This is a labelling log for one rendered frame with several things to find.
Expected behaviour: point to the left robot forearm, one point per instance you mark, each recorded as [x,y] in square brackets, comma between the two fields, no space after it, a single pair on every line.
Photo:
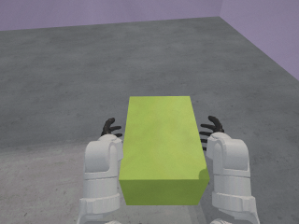
[100,195]

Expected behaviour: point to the robot left hand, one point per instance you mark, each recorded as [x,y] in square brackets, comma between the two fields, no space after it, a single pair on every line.
[107,129]

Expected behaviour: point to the carton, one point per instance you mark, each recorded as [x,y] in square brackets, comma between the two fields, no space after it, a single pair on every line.
[163,160]

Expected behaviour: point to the right robot forearm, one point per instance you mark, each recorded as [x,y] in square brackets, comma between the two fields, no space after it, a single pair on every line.
[232,189]

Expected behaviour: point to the robot right hand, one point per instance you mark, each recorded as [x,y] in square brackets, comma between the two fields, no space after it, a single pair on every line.
[216,128]

